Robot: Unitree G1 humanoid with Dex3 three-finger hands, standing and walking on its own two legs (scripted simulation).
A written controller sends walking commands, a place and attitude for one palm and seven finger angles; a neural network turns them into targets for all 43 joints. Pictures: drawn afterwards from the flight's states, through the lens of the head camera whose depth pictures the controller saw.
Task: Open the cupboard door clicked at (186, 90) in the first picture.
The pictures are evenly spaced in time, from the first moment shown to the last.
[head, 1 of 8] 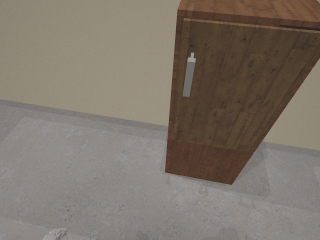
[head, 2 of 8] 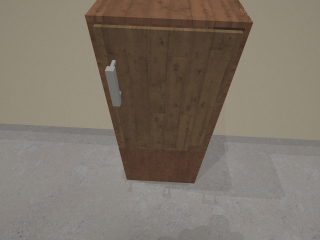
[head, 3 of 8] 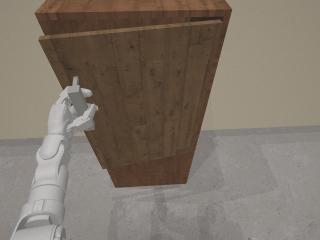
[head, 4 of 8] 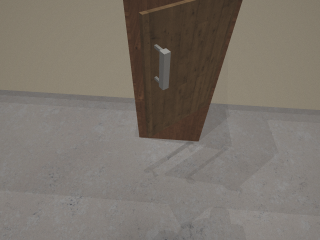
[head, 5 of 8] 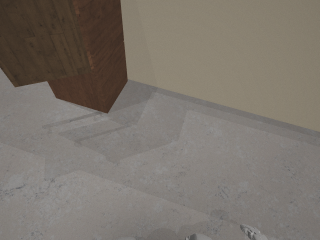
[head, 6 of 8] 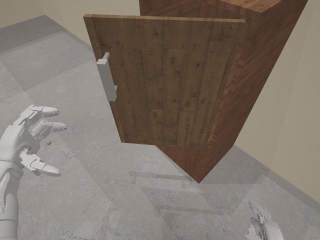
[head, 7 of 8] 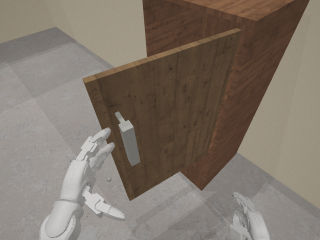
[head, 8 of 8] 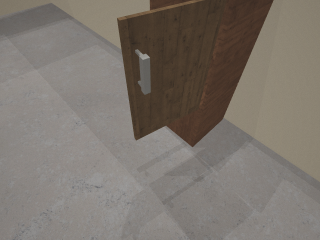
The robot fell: no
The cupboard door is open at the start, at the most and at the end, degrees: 0 79 78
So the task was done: yes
